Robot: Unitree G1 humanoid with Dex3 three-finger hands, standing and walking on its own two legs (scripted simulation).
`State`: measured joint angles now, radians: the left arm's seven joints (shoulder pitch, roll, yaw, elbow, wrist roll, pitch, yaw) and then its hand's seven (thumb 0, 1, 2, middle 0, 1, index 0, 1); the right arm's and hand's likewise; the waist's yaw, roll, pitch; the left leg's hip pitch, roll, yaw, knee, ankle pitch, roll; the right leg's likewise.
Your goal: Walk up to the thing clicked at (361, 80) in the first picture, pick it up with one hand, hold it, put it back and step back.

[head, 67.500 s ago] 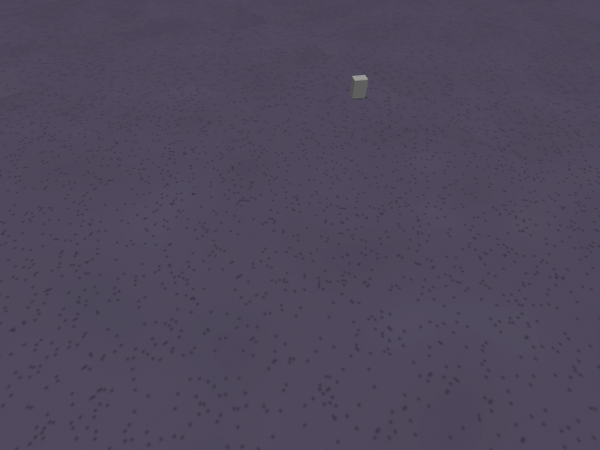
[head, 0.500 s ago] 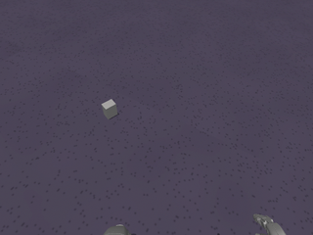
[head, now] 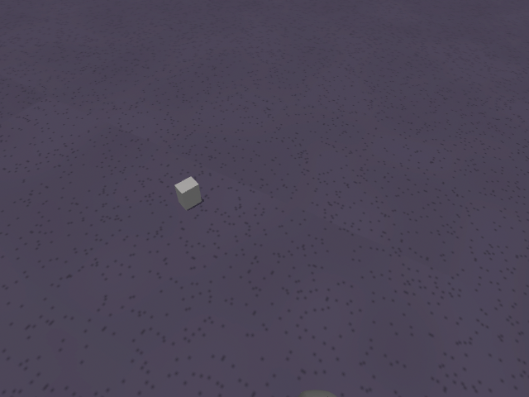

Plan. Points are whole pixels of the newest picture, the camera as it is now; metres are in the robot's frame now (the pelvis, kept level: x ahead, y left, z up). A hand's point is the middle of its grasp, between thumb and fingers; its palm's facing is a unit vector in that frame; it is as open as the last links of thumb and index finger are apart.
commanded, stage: step back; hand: left
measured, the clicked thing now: (188, 193) +1.04 +0.30 -0.70
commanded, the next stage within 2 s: stand in 0.44 s
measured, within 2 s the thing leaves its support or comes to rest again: neither
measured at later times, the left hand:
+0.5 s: hand out of the picture +0.13 +0.26 -0.15, palm faces +0.05 -0.94 -0.34, open 7.4 cm
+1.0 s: hand out of the picture +0.09 +0.26 -0.14, palm faces +0.02 -0.94 -0.35, open 7.4 cm
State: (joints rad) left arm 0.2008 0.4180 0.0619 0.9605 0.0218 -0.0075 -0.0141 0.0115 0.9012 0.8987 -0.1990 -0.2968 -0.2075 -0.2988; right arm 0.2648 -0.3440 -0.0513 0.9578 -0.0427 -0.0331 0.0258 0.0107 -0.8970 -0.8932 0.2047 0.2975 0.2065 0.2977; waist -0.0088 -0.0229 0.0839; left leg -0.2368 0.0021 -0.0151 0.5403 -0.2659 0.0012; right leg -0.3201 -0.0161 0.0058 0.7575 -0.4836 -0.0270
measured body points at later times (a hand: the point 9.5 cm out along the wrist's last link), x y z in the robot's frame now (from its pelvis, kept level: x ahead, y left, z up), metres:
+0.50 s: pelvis +0.04 +0.00 +0.00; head +0.07 +0.01 +0.45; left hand +0.13 +0.31 -0.13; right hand +0.14 -0.30 -0.12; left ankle +0.03 +0.13 -0.73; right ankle +0.04 -0.13 -0.73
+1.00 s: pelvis +0.03 +0.00 +0.01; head +0.03 +0.00 +0.46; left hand +0.09 +0.30 -0.12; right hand +0.13 -0.30 -0.12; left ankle +0.03 +0.13 -0.73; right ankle +0.04 -0.13 -0.73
